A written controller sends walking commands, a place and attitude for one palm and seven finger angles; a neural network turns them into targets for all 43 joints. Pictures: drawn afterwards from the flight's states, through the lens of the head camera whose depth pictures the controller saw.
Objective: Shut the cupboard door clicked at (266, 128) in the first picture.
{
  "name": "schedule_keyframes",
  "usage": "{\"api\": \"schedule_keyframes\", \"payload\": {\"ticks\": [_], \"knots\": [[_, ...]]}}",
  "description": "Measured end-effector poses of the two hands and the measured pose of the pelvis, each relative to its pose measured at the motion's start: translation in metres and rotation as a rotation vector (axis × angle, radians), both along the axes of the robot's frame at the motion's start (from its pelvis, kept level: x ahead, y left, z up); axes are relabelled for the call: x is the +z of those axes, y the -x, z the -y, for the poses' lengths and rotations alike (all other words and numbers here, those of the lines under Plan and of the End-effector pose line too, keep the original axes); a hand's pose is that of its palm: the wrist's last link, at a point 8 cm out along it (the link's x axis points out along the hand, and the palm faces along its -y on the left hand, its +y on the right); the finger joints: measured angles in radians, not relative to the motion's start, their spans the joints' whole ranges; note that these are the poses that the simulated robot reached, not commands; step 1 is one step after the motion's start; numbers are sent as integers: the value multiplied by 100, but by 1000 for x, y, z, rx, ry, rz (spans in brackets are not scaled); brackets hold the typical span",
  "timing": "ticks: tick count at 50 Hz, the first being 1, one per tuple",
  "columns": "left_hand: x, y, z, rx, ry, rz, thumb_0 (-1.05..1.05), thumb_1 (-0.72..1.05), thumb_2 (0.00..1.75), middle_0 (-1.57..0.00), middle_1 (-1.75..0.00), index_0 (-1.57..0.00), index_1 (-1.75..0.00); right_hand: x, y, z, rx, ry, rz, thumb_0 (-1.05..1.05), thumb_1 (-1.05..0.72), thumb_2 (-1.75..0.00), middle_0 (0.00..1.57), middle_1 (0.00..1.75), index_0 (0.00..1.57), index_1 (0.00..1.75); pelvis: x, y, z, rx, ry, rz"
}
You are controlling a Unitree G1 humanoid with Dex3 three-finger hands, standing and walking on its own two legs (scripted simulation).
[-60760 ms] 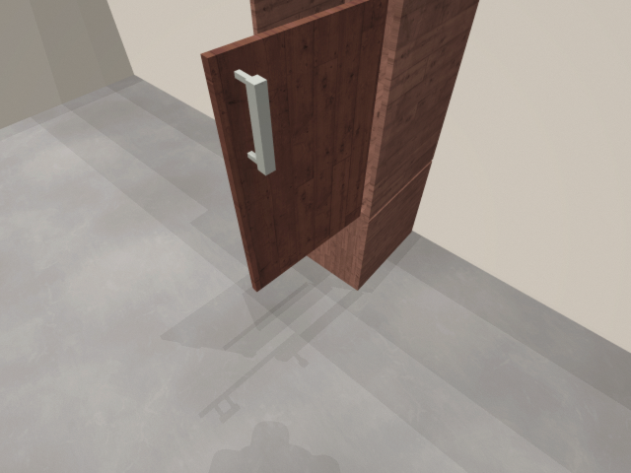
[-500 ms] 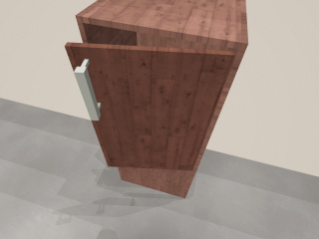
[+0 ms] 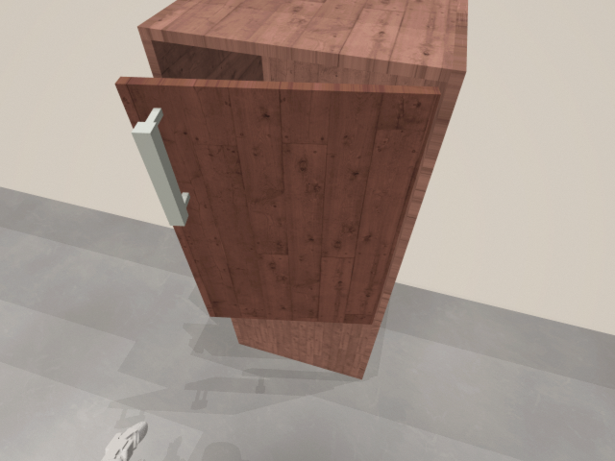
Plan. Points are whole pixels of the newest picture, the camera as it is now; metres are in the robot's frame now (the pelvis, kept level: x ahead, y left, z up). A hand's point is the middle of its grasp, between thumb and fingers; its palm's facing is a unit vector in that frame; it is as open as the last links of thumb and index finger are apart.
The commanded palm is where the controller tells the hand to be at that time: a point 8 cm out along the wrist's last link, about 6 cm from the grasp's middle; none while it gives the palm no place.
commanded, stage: raise the hand and make a fist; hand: left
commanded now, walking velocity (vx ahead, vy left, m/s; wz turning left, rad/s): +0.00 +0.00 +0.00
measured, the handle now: (168, 170) +0.45 +0.22 +0.14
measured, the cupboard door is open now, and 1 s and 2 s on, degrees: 13 13 13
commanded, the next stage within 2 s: bring the fist close to the handle in 1.80 s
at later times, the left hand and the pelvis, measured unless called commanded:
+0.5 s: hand (150, 453) +0.13 +0.17 +0.03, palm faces +0.09 -0.99 -0.06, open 5.2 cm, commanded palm +0.11 +0.22 +0.02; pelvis -0.05 -0.03 -0.06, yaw +3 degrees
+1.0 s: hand (134, 403) +0.17 +0.19 +0.07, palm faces -0.04 -1.00 -0.05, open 3.2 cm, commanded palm +0.15 +0.25 +0.09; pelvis -0.03 +0.02 -0.03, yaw +0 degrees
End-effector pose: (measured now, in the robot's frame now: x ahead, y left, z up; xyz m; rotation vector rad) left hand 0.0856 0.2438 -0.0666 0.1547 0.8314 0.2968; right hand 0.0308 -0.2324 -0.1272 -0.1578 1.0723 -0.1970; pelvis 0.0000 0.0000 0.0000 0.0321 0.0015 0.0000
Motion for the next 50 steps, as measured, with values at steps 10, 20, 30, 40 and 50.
{"api": "schedule_keyframes", "payload": {"ticks": [10, 20, 30, 40, 50], "knots": [[80, -88, 57, -300, 174, 846, 1, 92, 90, -32, -44, -33, -43, 22, -95, 40, 112, 26, 445, 1, -91, -90, 20, 29, 21, 30, -35, 29, 23, -4, -12, -132], [56, 12, 7, -123, 4, 744, 2, 90, 90, -51, -63, -51, -63, 37, -142, 45, 228, 96, 595, 1, -91, -90, 19, 29, 20, 30, -61, 44, 36, 34, 41, -139], [90, -69, 45, -452, 199, 797, 1, 90, 90, -68, -83, -69, -82, 7, -99, 4, 139, -15, 475, 1, -91, -90, 20, 29, 21, 30, -52, 47, 20, 22, 50, -135], [134, -63, -9, -218, 38, 875, 2, 90, 90, -86, -103, -87, -102, 14, -65, -5, 101, 14, 370, 1, -91, -90, 20, 29, 21, 30, -35, 31, -3, -6, 44, -113], [135, -66, -3, -356, 121, 822, 2, 90, 90, -105, -123, -106, -122, 40, -102, -25, 156, 51, 496, 1, -91, -90, 20, 29, 21, 30, -30, 34, -24, 6, 65, -82]]}}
